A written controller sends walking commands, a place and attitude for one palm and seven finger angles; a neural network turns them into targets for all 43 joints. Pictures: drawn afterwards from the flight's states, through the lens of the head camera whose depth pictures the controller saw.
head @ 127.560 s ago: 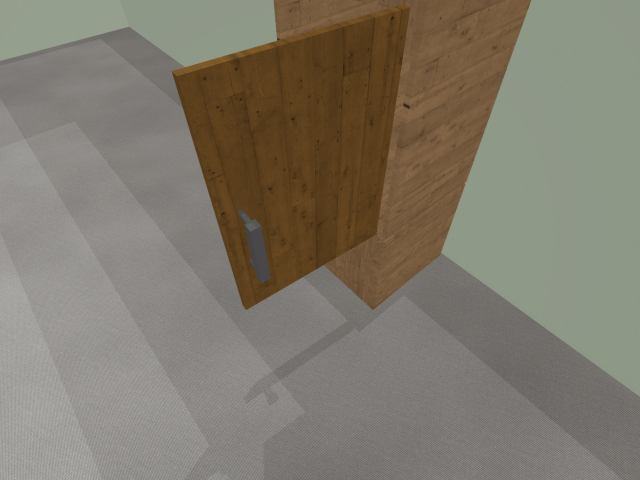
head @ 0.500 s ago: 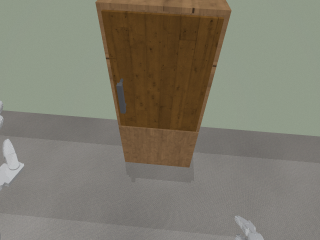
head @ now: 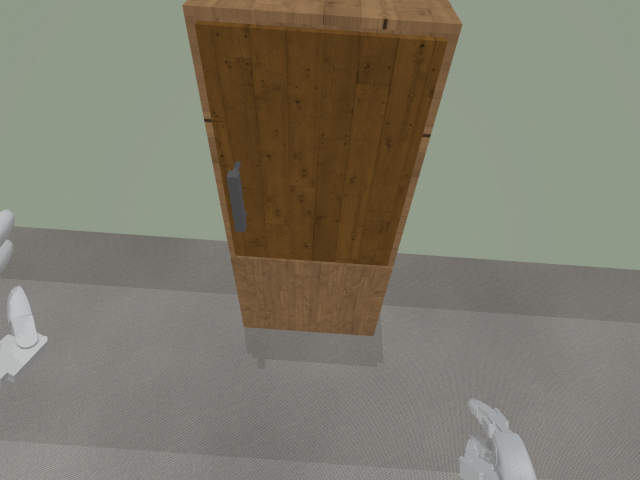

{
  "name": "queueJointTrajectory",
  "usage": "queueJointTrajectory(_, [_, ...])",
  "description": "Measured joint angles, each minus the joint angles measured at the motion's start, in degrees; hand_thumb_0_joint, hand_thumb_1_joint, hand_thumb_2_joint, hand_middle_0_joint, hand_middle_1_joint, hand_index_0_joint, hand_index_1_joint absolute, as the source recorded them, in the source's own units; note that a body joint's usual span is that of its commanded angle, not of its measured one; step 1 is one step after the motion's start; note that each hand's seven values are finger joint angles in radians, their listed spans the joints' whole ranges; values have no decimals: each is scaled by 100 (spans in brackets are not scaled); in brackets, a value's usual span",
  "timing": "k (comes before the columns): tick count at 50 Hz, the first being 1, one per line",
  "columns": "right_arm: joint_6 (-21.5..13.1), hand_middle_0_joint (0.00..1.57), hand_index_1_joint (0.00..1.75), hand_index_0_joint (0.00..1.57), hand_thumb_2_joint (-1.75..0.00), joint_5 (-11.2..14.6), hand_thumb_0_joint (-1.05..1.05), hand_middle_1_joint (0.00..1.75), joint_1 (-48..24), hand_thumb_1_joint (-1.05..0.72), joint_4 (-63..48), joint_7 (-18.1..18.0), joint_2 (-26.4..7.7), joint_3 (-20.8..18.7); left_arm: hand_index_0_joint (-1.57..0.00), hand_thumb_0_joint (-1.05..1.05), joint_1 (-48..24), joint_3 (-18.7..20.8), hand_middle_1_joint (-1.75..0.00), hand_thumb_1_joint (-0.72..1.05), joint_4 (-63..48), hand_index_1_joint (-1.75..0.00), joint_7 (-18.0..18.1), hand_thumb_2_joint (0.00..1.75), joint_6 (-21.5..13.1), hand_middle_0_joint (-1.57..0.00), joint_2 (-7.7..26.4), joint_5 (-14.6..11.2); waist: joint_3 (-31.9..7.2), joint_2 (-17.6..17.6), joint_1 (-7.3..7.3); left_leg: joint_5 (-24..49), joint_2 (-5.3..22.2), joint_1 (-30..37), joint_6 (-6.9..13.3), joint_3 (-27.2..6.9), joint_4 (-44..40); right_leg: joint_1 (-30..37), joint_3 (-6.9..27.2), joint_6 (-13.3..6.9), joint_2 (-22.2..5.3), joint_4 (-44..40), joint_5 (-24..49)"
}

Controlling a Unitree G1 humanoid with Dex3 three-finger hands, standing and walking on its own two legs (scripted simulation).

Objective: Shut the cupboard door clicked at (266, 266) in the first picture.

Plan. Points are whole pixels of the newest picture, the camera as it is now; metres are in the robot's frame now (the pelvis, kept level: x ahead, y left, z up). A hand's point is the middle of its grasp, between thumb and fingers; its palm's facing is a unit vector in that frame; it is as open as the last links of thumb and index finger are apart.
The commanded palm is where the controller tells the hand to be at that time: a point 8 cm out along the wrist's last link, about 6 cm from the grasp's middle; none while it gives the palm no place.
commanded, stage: stop stepping back and stand still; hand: left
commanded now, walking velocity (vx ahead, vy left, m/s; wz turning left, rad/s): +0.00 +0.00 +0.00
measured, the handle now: (239, 197) +0.72 +0.21 -0.11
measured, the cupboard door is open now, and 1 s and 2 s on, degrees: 0 0 0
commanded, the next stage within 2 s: let the arm hang, fingers relaxed in 0.48 s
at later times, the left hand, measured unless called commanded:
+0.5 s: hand out of the picture +0.18 +0.29 +0.16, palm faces +0.45 -0.79 -0.43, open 7.4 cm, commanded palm +0.12 +0.32 +0.18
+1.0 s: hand out of the picture -0.05 +0.19 -0.18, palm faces +0.03 -0.99 -0.16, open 7.1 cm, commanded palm none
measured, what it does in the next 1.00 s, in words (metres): stands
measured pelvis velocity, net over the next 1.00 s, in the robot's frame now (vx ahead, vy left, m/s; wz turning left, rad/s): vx -0.04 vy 0.01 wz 0.04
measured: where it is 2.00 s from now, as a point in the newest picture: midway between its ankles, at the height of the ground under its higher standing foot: outside the picture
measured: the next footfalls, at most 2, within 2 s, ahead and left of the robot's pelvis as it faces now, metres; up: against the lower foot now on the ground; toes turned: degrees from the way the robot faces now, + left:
none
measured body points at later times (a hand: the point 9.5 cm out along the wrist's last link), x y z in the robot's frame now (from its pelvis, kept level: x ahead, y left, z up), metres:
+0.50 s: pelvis -0.02 +0.02 +0.00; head -0.02 +0.03 +0.45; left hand +0.15 +0.33 +0.18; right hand +0.14 -0.21 -0.08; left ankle +0.00 +0.12 -0.74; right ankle -0.03 -0.09 -0.74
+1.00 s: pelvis -0.04 +0.01 +0.00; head -0.02 +0.04 +0.45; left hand -0.05 +0.24 -0.17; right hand -0.01 -0.25 -0.13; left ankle +0.00 +0.12 -0.74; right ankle -0.03 -0.09 -0.74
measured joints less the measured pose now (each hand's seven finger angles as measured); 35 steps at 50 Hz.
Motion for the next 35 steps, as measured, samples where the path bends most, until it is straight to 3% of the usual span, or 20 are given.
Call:
queueJointTrajectory(11, [3, 20, 30, 20, -90, -18, 1, 30, 267, -90, 214, -61, -49, 28, -21, 1, -109, -33, -30, 89, 233, -30, 52, 90, 81, -21, -174, 0, 7, 91, 122, 191, -103, 0, 101, -15, -178, 20, -21, 108, -105, -179, 171])
queueJointTrajectory(29, [-89, 20, 30, 20, -90, -54, 1, 30, 189, -90, 216, -61, -54, 3, -21, 1, -92, -54, -30, 89, 250, -30, 47, 90, 28, -21, -161, 36, -11, 93, 86, 333, -151, -85, 171, -40, -283, 1, -47, 179, -153, -397, 355])
queueJointTrajectory(31, [-306, 20, 30, 20, -90, -32, 1, 30, 76, -90, 516, 167, -225, -62, -21, 1, -505, -425, -30, 89, 1040, -30, -180, 90, -5, -21, -89, 210, -28, 206, 153, 292, -192, -257, 191, -83, -92, -157, -108, 194, -190, -183, 281])
queueJointTrajectory(33, [-237, 20, 30, 20, -90, -70, 1, 30, -142, -90, 862, 341, -470, -91, -21, 0, -1028, -984, -30, 90, 2308, -30, -471, 90, 434, -20, -154, 323, -31, 377, 217, 232, -249, -384, 230, -67, 99, -330, -105, 224, -248, 114, 152])
queueJointTrajectory(35, [-112, 20, 30, 20, -90, -114, 0, 30, -328, -90, 1109, 406, -627, -112, -20, 0, -1384, -1469, -30, 90, 3654, -30, -670, 90, 849, -20, -343, 391, -11, 492, 182, 186, -309, -464, 276, -13, 235, -489, -63, 250, -309, 408, 26])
